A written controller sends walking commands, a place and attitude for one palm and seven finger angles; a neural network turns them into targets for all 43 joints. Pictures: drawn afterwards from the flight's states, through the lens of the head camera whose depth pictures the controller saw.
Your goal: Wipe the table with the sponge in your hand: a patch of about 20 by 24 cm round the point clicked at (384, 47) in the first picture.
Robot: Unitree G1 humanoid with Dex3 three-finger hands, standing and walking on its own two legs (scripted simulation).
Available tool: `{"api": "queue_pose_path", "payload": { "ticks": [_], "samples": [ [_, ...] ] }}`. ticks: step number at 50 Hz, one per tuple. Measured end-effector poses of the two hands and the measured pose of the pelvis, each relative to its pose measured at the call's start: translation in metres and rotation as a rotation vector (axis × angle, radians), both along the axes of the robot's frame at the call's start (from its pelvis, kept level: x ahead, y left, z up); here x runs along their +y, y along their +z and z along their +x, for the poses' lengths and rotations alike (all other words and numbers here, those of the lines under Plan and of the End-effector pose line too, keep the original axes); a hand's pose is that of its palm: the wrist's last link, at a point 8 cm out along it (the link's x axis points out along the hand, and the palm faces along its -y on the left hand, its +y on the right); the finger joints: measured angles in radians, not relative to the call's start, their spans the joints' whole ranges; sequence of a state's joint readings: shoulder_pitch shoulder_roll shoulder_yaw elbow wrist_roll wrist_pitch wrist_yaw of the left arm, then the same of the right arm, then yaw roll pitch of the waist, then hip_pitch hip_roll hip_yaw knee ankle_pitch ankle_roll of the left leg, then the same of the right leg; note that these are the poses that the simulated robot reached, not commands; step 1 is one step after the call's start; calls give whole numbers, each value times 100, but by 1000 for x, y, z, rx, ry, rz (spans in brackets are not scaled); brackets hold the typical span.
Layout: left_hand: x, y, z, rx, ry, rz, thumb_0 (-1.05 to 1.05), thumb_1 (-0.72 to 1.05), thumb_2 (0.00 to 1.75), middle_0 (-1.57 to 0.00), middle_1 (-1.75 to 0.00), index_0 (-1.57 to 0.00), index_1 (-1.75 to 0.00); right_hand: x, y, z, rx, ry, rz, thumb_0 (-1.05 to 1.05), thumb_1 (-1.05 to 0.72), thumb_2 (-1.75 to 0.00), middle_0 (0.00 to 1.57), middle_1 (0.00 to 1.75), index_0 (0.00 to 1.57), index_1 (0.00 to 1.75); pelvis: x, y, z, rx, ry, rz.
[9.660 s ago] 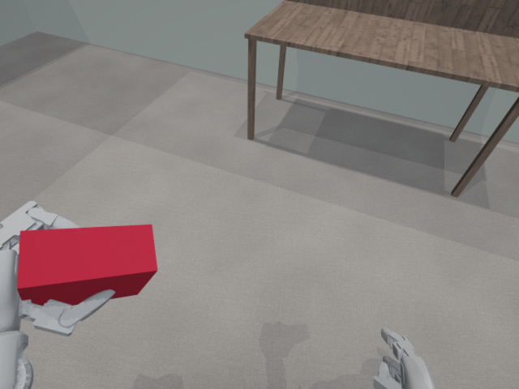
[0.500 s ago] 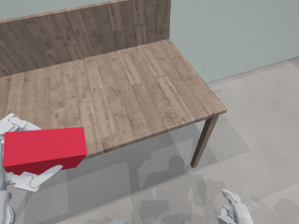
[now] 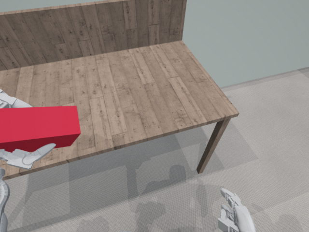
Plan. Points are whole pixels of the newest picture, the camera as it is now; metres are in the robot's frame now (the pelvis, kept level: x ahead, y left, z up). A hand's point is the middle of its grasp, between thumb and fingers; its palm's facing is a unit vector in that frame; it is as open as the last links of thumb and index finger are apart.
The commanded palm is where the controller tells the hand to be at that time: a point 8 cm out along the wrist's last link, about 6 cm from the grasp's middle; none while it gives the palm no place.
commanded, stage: come to a stop and stand still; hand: left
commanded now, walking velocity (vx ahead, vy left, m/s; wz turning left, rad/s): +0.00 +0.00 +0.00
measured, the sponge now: (51, 130) +0.26 +0.25 +0.16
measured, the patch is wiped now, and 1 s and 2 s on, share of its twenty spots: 0.00 0.00 0.00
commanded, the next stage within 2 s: look again from close up in 0.82 s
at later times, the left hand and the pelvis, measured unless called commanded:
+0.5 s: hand (15, 144) +0.22 +0.30 +0.16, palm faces +0.41 -0.85 -0.33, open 9.9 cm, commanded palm +0.16 +0.33 +0.18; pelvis +0.01 +0.05 +0.01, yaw +0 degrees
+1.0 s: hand (18, 137) +0.24 +0.31 +0.16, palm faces +0.40 -0.85 -0.35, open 9.9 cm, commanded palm +0.18 +0.34 +0.18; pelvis +0.03 +0.05 +0.01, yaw +1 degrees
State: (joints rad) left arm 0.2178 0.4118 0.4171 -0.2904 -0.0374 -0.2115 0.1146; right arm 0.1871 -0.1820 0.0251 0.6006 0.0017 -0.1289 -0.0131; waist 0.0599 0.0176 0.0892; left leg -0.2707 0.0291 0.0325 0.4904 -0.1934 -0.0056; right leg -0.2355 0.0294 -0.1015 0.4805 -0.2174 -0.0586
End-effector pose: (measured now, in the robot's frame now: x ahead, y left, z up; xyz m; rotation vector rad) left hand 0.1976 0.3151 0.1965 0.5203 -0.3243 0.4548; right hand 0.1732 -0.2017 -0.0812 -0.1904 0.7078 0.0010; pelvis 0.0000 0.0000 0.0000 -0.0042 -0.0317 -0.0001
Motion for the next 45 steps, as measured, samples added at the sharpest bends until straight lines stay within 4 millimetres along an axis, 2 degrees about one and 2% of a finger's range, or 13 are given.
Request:
{"api": "queue_pose_path", "payload": {
  "ticks": [5, 7, 9, 13, 18, 26, 31, 37, 45],
  "samples": [
    [-22, -22, -13, 70, -123, -71, -1, -47, 100, -76, -135, -76, -135, -10, 10, -21, -17, -61, -41, 1, -90, -89, 21, 30, 20, 30, 12, 1, -4, 1, -9, 0],
    [-24, -30, -19, 101, -162, -83, -1, -47, 100, -76, -135, -76, -135, -13, 14, -28, -13, -81, -75, 1, -90, -89, 21, 30, 20, 30, 17, 1, -4, 2, -9, -4],
    [-19, -34, -23, 115, -171, -78, -1, -47, 100, -76, -135, -76, -135, -14, 17, -33, -6, -92, -107, 1, -90, -89, 20, 30, 20, 30, 20, 2, -5, 2, -8, -7],
    [5, -31, -24, 81, -120, -60, -1, -47, 100, -76, -135, -76, -135, -10, 22, -35, 1, -82, -144, 1, -90, -89, 20, 30, 20, 30, 27, 3, -6, -1, 0, -14],
    [23, -20, -22, 0, -68, -61, -1, -47, 100, -76, -135, -76, -135, 7, 27, -24, -27, -41, -134, 1, -90, -89, 20, 30, 20, 30, 36, 3, -3, -2, 12, -14],
    [24, -26, -14, 23, -92, -98, -1, -47, 100, -76, -135, -76, -135, 43, 32, 8, -76, 14, -84, 1, -90, -89, 20, 30, 20, 30, 47, 6, 8, 8, 6, -23],
    [30, -27, -5, 43, -88, -104, -1, -47, 100, -76, -135, -76, -135, 56, 34, 24, -90, 31, -68, 1, -90, -89, 21, 30, 20, 30, 52, 6, 14, 10, 4, -23],
    [34, -22, 2, 36, -84, -98, -1, -47, 100, -76, -135, -76, -135, 59, 34, 34, -81, 33, -70, 1, -90, -89, 21, 30, 20, 30, 55, 7, 20, 16, 9, -23],
    [34, -25, 4, 63, -84, -99, -1, -47, 100, -76, -135, -76, -135, 47, 31, 34, -46, 1, -91, 1, -90, -89, 21, 30, 20, 30, 55, 7, 25, 19, 13, -25]
  ]
}}
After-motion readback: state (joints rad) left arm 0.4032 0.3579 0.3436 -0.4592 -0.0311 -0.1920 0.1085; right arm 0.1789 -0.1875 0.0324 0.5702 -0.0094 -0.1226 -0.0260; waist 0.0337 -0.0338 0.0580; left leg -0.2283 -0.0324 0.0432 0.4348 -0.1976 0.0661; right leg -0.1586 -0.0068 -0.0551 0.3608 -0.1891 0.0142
